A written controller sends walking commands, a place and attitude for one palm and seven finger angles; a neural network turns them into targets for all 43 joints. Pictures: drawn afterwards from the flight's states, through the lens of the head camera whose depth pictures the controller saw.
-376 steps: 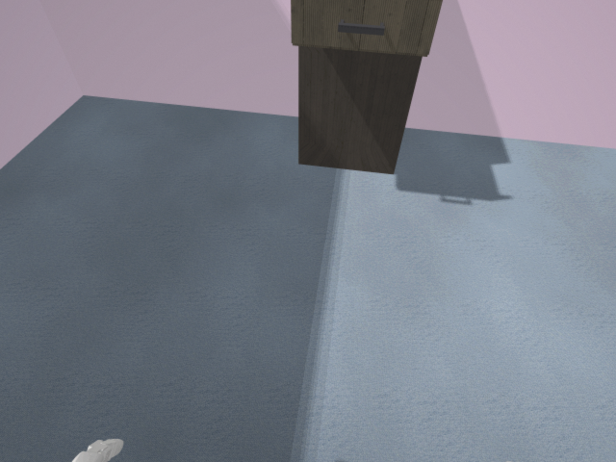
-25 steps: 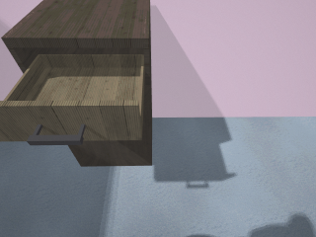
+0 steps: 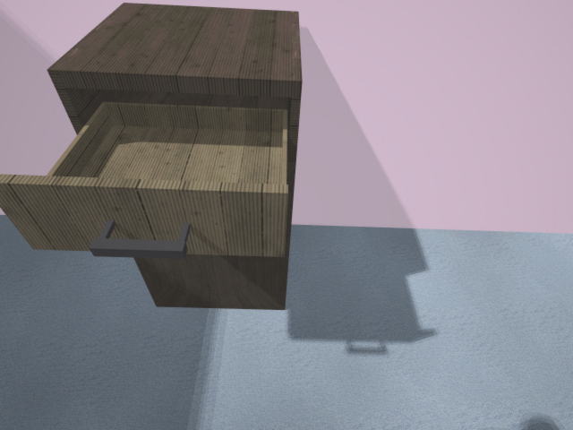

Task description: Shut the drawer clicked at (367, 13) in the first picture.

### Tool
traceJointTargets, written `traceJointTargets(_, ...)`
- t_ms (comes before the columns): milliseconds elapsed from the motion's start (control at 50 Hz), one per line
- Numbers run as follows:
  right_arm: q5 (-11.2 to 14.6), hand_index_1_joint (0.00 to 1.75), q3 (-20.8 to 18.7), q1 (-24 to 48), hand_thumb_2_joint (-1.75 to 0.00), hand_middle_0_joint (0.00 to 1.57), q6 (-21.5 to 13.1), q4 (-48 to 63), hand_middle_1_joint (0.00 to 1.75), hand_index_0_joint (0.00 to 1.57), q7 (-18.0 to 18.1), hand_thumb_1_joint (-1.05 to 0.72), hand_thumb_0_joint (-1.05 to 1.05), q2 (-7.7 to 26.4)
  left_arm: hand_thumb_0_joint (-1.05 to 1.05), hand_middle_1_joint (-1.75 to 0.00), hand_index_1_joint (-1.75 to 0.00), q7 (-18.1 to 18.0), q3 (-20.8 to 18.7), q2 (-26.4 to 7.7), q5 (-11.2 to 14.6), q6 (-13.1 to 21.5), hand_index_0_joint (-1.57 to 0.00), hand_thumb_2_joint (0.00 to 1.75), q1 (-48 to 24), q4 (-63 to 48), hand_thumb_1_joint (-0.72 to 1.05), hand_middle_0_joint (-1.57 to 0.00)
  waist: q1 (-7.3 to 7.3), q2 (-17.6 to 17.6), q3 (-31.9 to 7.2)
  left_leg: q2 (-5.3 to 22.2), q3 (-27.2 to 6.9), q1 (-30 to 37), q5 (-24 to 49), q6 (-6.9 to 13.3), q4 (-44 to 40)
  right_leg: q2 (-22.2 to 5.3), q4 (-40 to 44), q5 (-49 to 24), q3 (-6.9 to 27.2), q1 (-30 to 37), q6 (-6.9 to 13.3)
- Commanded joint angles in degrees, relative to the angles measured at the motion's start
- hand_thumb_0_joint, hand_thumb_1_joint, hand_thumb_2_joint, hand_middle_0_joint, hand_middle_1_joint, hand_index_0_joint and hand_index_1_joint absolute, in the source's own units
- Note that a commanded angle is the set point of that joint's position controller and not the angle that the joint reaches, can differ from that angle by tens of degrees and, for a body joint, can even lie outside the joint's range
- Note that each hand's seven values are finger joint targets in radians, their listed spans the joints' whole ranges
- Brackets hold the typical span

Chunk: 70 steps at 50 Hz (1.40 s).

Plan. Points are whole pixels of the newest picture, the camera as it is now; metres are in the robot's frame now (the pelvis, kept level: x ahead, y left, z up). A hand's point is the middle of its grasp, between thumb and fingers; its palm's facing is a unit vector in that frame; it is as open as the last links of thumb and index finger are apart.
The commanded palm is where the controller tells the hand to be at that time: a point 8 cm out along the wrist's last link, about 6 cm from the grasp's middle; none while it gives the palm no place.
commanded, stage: shuffle to correct the standing spot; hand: left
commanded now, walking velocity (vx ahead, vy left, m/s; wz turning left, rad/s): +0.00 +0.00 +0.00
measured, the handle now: (143, 238) +0.38 +0.26 +0.04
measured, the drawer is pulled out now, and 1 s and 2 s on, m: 0.29 0.29 0.29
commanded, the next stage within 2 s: come to a stop and stand still in 0.42 s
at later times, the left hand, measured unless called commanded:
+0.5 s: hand out of the picture +0.03 +0.17 -0.18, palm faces +0.04 -0.99 -0.15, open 7.4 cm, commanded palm none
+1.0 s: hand out of the picture +0.09 +0.20 -0.18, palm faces +0.01 -0.98 -0.18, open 7.3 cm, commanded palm none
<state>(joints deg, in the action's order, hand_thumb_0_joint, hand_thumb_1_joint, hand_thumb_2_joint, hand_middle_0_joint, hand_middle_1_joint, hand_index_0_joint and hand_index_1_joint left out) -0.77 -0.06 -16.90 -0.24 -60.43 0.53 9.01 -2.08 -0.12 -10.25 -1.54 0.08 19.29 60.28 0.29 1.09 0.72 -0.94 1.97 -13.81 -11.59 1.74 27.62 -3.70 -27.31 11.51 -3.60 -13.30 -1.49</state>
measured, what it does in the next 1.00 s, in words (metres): shifts its weight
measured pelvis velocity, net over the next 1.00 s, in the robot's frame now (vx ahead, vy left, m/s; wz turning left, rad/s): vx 0.08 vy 0.03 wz -0.02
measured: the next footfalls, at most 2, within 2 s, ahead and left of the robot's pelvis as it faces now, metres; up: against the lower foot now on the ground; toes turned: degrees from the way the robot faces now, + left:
none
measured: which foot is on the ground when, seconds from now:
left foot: down 0.00-1.00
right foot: down 0.00-1.00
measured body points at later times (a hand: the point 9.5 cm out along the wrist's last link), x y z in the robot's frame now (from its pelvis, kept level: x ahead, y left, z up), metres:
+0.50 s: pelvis +0.05 +0.01 -0.01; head +0.05 +0.02 +0.44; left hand +0.02 +0.22 -0.17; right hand +0.01 -0.20 -0.16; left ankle +0.04 +0.10 -0.74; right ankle +0.04 -0.13 -0.74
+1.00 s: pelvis +0.08 +0.03 +0.00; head +0.08 +0.04 +0.45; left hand +0.09 +0.25 -0.16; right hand +0.14 -0.20 -0.15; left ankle +0.09 +0.10 -0.74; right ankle +0.07 -0.10 -0.74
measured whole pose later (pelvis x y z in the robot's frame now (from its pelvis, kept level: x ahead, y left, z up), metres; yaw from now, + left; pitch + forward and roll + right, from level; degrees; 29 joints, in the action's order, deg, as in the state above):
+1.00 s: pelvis +0.08 +0.03 +0.00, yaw -1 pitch -2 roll +0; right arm -0.2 -0.7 -10.2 -0.7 -60.9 1.4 9.0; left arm -2.6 0.0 -8.6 -1.4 -0.2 17.5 59.5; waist 0.5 1.3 2.1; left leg -1.3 8.5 -11.0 -14.0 4.4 26.2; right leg -2.2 -26.9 14.5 -2.9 -10.6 -1.1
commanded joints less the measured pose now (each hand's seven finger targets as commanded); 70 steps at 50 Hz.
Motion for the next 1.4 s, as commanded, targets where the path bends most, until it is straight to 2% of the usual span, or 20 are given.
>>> traceJointTargets(0, 0.0, 0.30, -1.2, -1.5, -0.90, 0.20, -1.1, 1.8, 0.30, 0.20, 0.4, -0.90, 0.00, 6.6, 0.00, -0.30, -0.30, 0.0, -0.5, -3.6, 0.4, 1.1, -0.20, 0.90, 3.9, -1.4, 0.90, -0.20, 0.01, -1.5, 3.9, 6.5, -7.8, -5.8, -10.4, -0.1, -10.8, -2.2, 5.0, 2.8, 3.9, 1.0, 2.7)
traceJointTargets(120, -0.5, 0.30, -0.9, -2.8, -0.90, 0.20, -0.1, 0.5, 0.30, 0.20, 0.1, -0.90, 0.00, 5.9, 0.00, -0.30, -0.30, 0.2, -1.1, -4.3, 0.0, 1.1, -0.20, 0.90, 5.4, -0.7, 0.90, -0.20, 0.01, 0.6, 5.8, 4.0, -4.7, -6.9, -18.4, -0.1, -6.6, -3.3, 8.0, 19.2, 6.8, -2.5, 4.0)
traceJointTargets(260, -0.5, 0.30, -0.9, -5.5, -0.90, 0.20, -0.6, 0.4, 0.30, 0.20, -0.1, -0.90, 0.00, 4.1, 0.00, -0.30, -0.30, 0.3, -2.4, -5.5, 0.1, 1.0, -0.20, 0.90, 5.3, -1.0, 0.90, -0.20, -0.37, 2.9, 7.5, 2.0, -1.6, -6.4, -14.8, -0.1, -1.9, -5.4, 7.9, 22.3, 8.1, -4.6, 6.2)
traceJointTargets(360, -0.4, 0.30, -1.4, -9.3, -0.90, 0.20, -1.5, -0.6, 0.30, 0.20, 0.4, -0.90, 0.00, 6.6, 0.00, -0.30, -0.30, 0.7, -2.0, -1.2, -0.3, 1.2, -0.20, 0.90, 5.0, -2.1, 0.90, -0.20, -0.91, -10.4, 7.7, 9.9, -13.6, -3.7, -18.8, 4.1, -13.5, 1.5, -6.6, 11.5, -2.0, -6.4, 4.3)
traceJointTargets(420, -0.1, 0.30, -0.9, -8.2, -0.90, 0.20, -2.1, -0.5, 0.30, 0.20, 0.7, -0.90, 0.00, 6.0, 0.00, -0.30, -0.30, 1.0, -1.4, 0.6, -0.1, 2.3, -0.20, 0.90, 5.6, -1.7, 0.90, -0.20, 0.62, -7.6, 5.5, 10.8, -11.9, -0.4, -2.9, 6.4, -9.5, 1.5, -4.7, 7.4, -2.1, -3.7, 4.3)
traceJointTargets(460, 0.1, 0.30, -0.5, -6.0, -0.90, 0.20, -2.6, 0.4, 0.30, 0.20, 0.7, -0.90, 0.00, 4.6, 0.00, -0.30, -0.30, 0.7, -2.1, -1.4, 0.2, 2.8, -0.20, 0.90, 9.2, -0.4, 0.90, -0.20, 2.36, -0.5, 3.2, 5.6, -5.4, -7.3, 3.1, 3.9, -1.7, -2.0, -0.2, -1.6, 2.8, 7.6, 5.5)
traceJointTargets(500, -0.1, 0.30, -0.7, -2.8, -0.90, 0.20, -2.7, 2.4, 0.30, 0.20, 0.2, -0.90, 0.00, 3.0, 0.00, -0.30, -0.30, 0.0, -3.7, -6.7, 0.4, 3.3, -0.20, 0.90, 15.1, 1.8, 0.90, -0.20, 3.99, 14.1, 2.8, -0.3, 3.9, -19.5, -10.2, 0.0, 12.1, -15.3, 5.7, -16.0, 16.6, 18.5, 10.3)
traceJointTargets(540, -0.1, 0.30, -0.9, 1.5, -0.90, 0.20, -2.4, 4.1, 0.30, 0.20, 0.1, -0.90, 0.00, 2.2, 0.00, -0.30, -0.30, -0.7, -4.0, -6.6, -0.2, 3.0, -0.20, 0.90, 15.2, 1.5, 0.90, -0.20, 4.58, 11.6, 3.9, 2.1, 2.3, -20.8, -18.3, -0.8, 15.3, -19.2, 5.3, -27.2, 17.9, 17.0, 13.6)
traceJointTargets(600, 0.3, 0.30, -0.8, -6.9, -0.90, 0.20, -2.1, 0.1, 0.30, 0.20, 0.4, -0.90, 0.00, 2.1, 0.00, -0.30, -0.30, -0.9, -3.0, -3.8, 0.6, 1.1, -0.20, 0.90, 4.8, -2.1, 0.90, -0.20, -1.76, 2.8, 1.8, 3.4, 0.4, 2.9, 11.0, -0.8, -4.4, -7.4, -6.6, -21.7, 2.7, 1.6, 5.7)
traceJointTargets(620, -0.1, 0.30, -1.5, -8.7, -0.90, 0.20, -2.1, -0.8, 0.30, 0.20, 0.9, -0.90, 0.00, 6.1, 0.00, -0.30, -0.30, -0.9, -2.3, -1.5, 1.0, 0.9, -0.20, 0.90, 5.9, -2.7, 0.90, -0.20, -1.28, -7.3, -1.0, 11.6, -7.8, 9.1, 30.8, 2.4, -3.0, -2.3, -9.9, -4.5, -1.0, -4.0, 1.8)
traceJointTargets(640, 0.0, 0.30, -1.6, -7.5, -0.90, 0.20, -1.5, -0.8, 0.30, 0.20, 1.1, -0.90, 0.00, 6.7, 0.00, -0.30, -0.30, -1.4, -2.0, -0.5, 0.9, 0.3, -0.20, 0.90, 5.2, -2.9, 0.90, -0.20, -0.81, -9.7, 0.0, 16.3, -9.7, 6.5, 33.7, 5.5, -6.5, -0.4, -12.4, 15.1, -1.1, -3.7, 0.6)
traceJointTargets(720, 0.0, 0.30, -1.1, -1.8, -0.90, 0.20, -1.5, 0.3, 0.30, 0.20, 1.9, -0.90, 0.00, 5.8, 0.00, -0.30, -0.30, -1.2, -1.2, 0.2, 0.9, -0.5, -0.20, 0.90, 4.1, -2.1, 0.90, -0.20, 0.25, -6.6, 2.0, 16.1, -8.8, 7.0, 44.0, 8.2, -6.5, -1.8, -12.2, 13.9, 1.3, -4.2, 0.8)
traceJointTargets(880, 0.4, 0.30, -1.8, 2.5, -0.90, 0.20, -0.7, 1.2, 0.30, 0.20, 1.2, -0.90, 0.00, 5.3, 0.00, -0.30, -0.30, -0.4, -0.5, -1.3, 0.4, 0.3, -0.20, 0.90, 3.2, -2.0, 0.90, -0.20, -0.29, 2.6, 2.2, 8.4, -3.4, 2.6, 5.6, 1.5, -7.1, -2.4, 4.1, -6.7, 5.7, 0.2, 2.7)
traceJointTargets(1000, 0.3, 0.30, -1.0, 2.1, -0.90, 0.20, -1.2, -0.4, 0.30, 0.20, 0.7, -0.90, 0.00, 4.9, 0.00, -0.30, -0.30, -0.4, -0.3, -2.2, 0.5, 0.9, -0.20, 0.90, 3.2, -1.8, 0.90, -0.20, -0.35, -0.4, 0.9, 8.1, -2.9, 4.1, 3.9, 0.8, -9.7, -2.8, 6.2, -6.0, 6.0, 1.2, 2.7)
traceJointTargets(1020, 0.7, 0.30, -1.5, 4.6, -0.90, 0.20, -1.3, 4.0, 0.30, 0.20, 0.8, -0.90, 0.00, 9.1, 0.00, -0.30, -0.30, -2.4, 0.0, -4.9, -0.5, 0.8, -0.20, 0.90, 3.8, -0.4, 0.90, -0.20, 0.13, -1.3, 3.8, 10.4, -1.6, 2.6, 14.2, -0.5, -0.8, -3.9, 4.1, -9.4, 6.0, -2.4, 2.1)
traceJointTargets(1040, 0.0, 0.30, -1.1, 2.3, -0.90, 0.20, -0.9, 4.8, 0.30, 0.20, 0.4, -0.90, 0.00, 6.9, 0.00, -0.30, -0.30, -1.9, -0.2, -5.9, 0.3, 1.1, -0.20, 0.90, 1.3, -3.1, 0.90, -0.20, -1.12, -4.7, 0.7, 8.1, -3.0, 1.0, -2.2, -0.7, -3.8, -3.8, 3.7, 5.6, 6.9, -1.8, 3.8)
traceJointTargets(1080, -0.6, 0.30, -1.1, 2.1, -0.90, 0.20, -0.9, 6.3, 0.30, 0.20, 0.0, -0.90, 0.00, 7.6, 0.00, -0.30, -0.30, -0.8, -0.4, -6.8, 0.3, 1.2, -0.20, 0.90, 0.5, -4.3, 0.90, -0.20, -1.10, -10.4, 1.2, 8.1, -5.1, -2.1, -10.9, 0.1, -7.9, -1.8, 1.6, 9.3, 5.4, -2.3, 4.9)
traceJointTargets(1120, -0.4, 0.30, -1.0, 2.2, -0.90, 0.20, -0.9, 6.9, 0.30, 0.20, 0.1, -0.90, 0.00, 8.1, 0.00, -0.30, -0.30, -0.2, 0.1, -5.5, 0.2, 0.9, -0.20, 0.90, 1.0, -3.8, 0.90, -0.20, -0.45, -7.9, 3.1, 9.1, -7.0, -4.2, -14.2, 1.4, -11.0, -0.3, 0.5, 7.3, 3.5, -2.0, 4.2)
traceJointTargets(1200, -0.2, 0.30, -0.7, 0.0, -0.90, 0.20, -1.3, 6.1, 0.30, 0.20, 0.2, -0.90, 0.00, 8.1, 0.00, -0.30, -0.30, 0.0, 0.4, -4.5, 0.5, 1.2, -0.20, 0.90, 0.7, -3.3, 0.90, -0.20, -0.38, -0.5, 3.2, 8.5, -6.1, -2.8, -8.8, 1.8, -10.5, -1.1, 1.7, 3.8, 4.6, -1.1, 4.1)
traceJointTargets(1380, 0.0, 0.30, 0.2, -2.2, -0.90, 0.20, -1.7, 1.5, 0.30, 0.20, 0.4, -0.90, 0.00, 6.7, 0.00, -0.30, -0.30, -0.2, 0.5, -4.5, 1.0, 1.4, -0.20, 0.90, 0.3, -1.3, 0.90, -0.20, -0.43, -0.1, 3.7, 7.6, -3.3, 1.4, -0.3, 1.3, -9.8, -2.3, 3.6, 0.1, 6.0, -0.7, 3.9)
